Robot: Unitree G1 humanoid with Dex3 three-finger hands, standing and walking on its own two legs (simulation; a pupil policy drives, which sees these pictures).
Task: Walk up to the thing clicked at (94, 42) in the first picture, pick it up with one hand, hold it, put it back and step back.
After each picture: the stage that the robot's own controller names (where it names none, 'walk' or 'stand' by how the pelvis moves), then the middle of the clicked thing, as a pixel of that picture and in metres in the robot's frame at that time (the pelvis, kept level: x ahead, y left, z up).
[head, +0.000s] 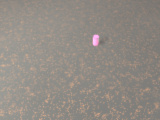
stand; (95, 40) +1.45 -0.15 -0.72
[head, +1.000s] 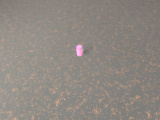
walk; (79, 50) +1.32 +0.15 -0.70
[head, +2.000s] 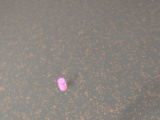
walk; (62, 84) +0.81 +0.28 -0.72
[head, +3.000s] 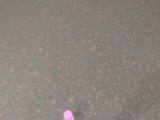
walk; (68, 117) +0.48 +0.21 -0.71
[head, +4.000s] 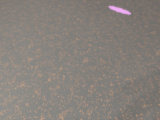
stand; out of the picture +0.37 +0.18 -0.71
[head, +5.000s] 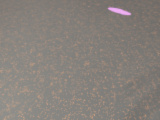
stand; out of the picture +0.36 +0.17 -0.72
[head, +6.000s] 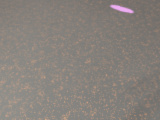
stand; out of the picture +0.37 +0.18 -0.73
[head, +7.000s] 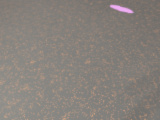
stand; out of the picture +0.36 +0.18 -0.73
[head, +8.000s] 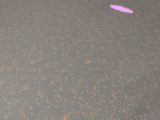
go down; out of the picture +0.36 +0.18 -0.73
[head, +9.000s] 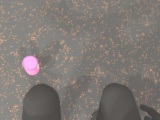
go down; (31, 65) +0.44 +0.22 -0.35
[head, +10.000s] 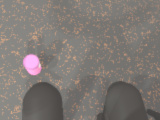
approach; (32, 65) +0.43 +0.22 -0.30
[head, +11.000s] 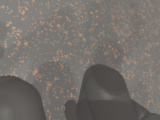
close in; out of the picture +0.42 +0.27 -0.22
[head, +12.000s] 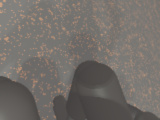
close; out of the picture +0.42 +0.28 -0.22
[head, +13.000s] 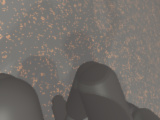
lift; out of the picture +0.40 +0.26 -0.23
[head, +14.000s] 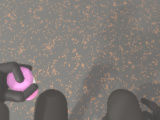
lift; (24, 84) +0.32 +0.22 -0.06
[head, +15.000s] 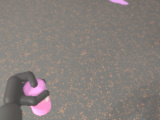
hold; (38, 97) +0.32 +0.17 +0.00
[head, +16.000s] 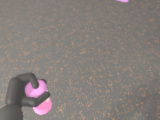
hold; (39, 97) +0.32 +0.17 -0.01
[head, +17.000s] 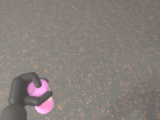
hold; (41, 96) +0.32 +0.16 -0.02
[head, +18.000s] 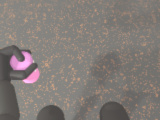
crouch; (26, 68) +0.41 +0.20 -0.08
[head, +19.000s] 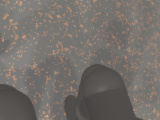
lower; out of the picture +0.43 +0.27 -0.22
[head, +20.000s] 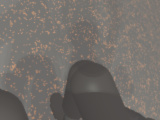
lower; out of the picture +0.43 +0.30 -0.22
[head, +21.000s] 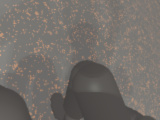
lower; out of the picture +0.43 +0.29 -0.23
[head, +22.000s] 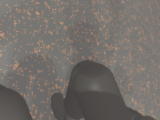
lower; out of the picture +0.43 +0.29 -0.23
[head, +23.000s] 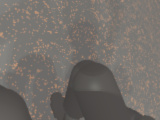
loosen; out of the picture +0.43 +0.29 -0.23
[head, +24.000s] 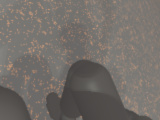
withdraw; out of the picture +0.43 +0.27 -0.23
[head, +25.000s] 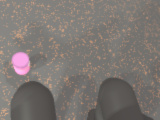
walk; (21, 64) +0.44 +0.23 -0.29
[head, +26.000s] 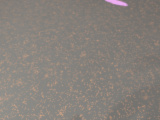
stand; out of the picture +0.38 +0.16 -0.65
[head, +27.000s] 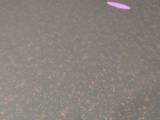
stand; out of the picture +0.40 +0.18 -0.67
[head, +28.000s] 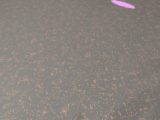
stand; out of the picture +0.40 +0.17 -0.67
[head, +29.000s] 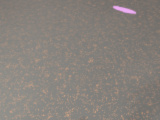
walk; out of the picture +0.41 +0.17 -0.72
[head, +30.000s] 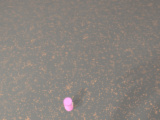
walk; (68, 104) +0.54 +0.17 -0.71
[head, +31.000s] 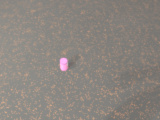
walk; (63, 64) +0.85 +0.14 -0.70
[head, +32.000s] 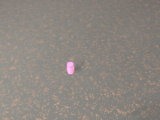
stand; (70, 68) +1.01 +0.17 -0.70
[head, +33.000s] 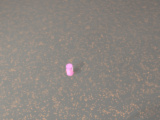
stand; (69, 69) +1.02 +0.18 -0.72
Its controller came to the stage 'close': yes
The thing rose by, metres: 0.70
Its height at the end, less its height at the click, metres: +0.00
